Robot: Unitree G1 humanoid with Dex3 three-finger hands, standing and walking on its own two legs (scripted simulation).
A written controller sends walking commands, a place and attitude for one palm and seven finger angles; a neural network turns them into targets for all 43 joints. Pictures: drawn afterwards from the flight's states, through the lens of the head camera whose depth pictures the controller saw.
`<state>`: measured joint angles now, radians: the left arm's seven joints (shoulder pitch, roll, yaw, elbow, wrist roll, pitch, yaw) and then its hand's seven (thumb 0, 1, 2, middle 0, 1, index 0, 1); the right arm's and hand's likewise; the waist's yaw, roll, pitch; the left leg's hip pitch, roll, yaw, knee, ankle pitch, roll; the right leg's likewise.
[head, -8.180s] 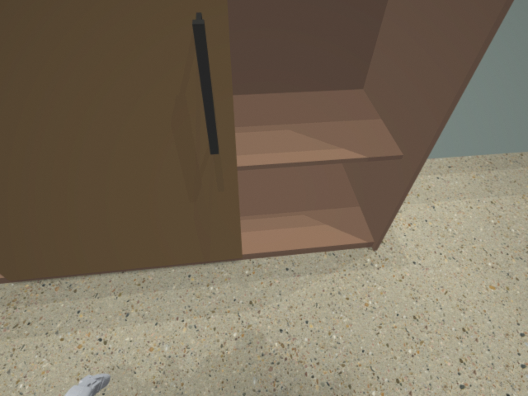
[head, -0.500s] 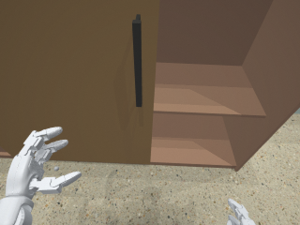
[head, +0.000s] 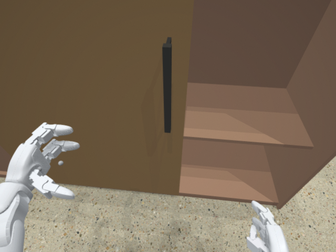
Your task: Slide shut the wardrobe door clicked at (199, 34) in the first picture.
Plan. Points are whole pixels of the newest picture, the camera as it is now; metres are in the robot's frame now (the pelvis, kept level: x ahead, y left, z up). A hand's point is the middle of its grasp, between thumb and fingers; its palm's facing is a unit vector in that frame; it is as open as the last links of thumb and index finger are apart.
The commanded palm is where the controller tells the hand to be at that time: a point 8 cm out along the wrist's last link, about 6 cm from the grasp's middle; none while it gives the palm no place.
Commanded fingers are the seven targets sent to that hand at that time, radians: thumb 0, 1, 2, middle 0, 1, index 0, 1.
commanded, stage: raise the hand with hooked fingers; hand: left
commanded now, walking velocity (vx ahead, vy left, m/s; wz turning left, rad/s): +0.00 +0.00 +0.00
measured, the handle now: (168, 91) +0.55 +0.06 +0.09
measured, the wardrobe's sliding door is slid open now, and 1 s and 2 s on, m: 0.59 0.59 0.59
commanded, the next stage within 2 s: move the hooked fingers beside the handle in 0.66 s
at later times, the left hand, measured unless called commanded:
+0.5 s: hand (60, 144) +0.28 +0.26 +0.15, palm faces +0.06 -1.00 -0.05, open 14.0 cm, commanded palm +0.25 +0.30 +0.14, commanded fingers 0.00 -0.50 0.30 -0.30 -1.20 -0.30 -1.20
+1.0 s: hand (75, 141) +0.30 +0.23 +0.14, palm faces +0.02 -1.00 -0.04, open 14.0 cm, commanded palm +0.28 +0.28 +0.14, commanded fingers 0.00 -0.50 0.30 -0.30 -1.20 -0.30 -1.20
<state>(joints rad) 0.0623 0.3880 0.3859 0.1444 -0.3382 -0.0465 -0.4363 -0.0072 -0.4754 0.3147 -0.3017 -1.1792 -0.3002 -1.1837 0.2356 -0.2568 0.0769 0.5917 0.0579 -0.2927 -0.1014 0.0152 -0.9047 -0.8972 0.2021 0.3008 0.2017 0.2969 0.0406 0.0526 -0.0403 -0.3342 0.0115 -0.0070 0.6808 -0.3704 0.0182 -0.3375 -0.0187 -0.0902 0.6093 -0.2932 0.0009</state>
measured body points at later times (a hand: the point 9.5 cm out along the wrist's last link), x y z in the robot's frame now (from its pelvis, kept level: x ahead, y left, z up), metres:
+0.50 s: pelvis +0.01 -0.01 +0.01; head +0.01 -0.02 +0.46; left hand +0.27 +0.31 +0.15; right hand +0.17 -0.26 -0.06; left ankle -0.01 +0.10 -0.72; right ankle +0.02 -0.12 -0.72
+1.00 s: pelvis -0.01 -0.02 +0.01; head +0.00 -0.03 +0.46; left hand +0.29 +0.29 +0.14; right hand +0.17 -0.26 -0.07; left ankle -0.01 +0.10 -0.72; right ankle +0.02 -0.12 -0.72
